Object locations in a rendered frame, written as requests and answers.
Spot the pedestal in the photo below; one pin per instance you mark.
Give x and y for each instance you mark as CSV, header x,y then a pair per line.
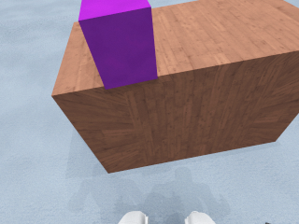
x,y
227,78

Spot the right robot thigh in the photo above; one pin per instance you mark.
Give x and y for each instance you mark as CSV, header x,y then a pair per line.
x,y
198,218

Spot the left robot thigh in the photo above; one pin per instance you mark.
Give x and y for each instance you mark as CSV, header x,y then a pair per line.
x,y
135,217

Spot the robot thigh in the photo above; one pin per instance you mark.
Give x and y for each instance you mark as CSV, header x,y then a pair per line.
x,y
135,217
198,218

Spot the carton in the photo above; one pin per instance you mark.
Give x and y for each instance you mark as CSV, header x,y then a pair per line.
x,y
120,37

